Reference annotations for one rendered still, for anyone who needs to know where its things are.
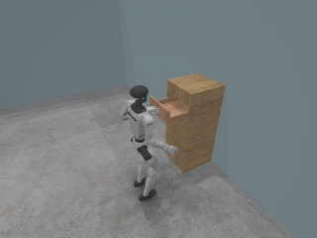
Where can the robot right foot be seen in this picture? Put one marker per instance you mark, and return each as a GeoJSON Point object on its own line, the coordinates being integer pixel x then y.
{"type": "Point", "coordinates": [150, 194]}

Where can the robot right hand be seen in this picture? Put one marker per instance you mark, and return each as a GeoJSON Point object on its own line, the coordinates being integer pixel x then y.
{"type": "Point", "coordinates": [171, 150]}

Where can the right robot upper arm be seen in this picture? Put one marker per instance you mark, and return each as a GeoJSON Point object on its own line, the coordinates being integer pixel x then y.
{"type": "Point", "coordinates": [148, 122]}

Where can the robot left hand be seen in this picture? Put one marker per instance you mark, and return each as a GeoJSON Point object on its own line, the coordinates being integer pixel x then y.
{"type": "Point", "coordinates": [151, 109]}

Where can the left robot shin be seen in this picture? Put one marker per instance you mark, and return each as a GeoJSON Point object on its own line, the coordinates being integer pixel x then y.
{"type": "Point", "coordinates": [141, 171]}

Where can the robot right forearm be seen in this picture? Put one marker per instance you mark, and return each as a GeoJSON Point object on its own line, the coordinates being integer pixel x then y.
{"type": "Point", "coordinates": [159, 144]}

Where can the cabinet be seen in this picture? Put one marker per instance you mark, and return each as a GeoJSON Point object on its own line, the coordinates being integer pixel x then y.
{"type": "Point", "coordinates": [195, 137]}

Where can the left robot upper arm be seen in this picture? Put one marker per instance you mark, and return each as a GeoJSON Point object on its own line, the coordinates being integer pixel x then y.
{"type": "Point", "coordinates": [124, 114]}

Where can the drawer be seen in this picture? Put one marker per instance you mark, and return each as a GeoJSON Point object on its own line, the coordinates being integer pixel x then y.
{"type": "Point", "coordinates": [172, 109]}

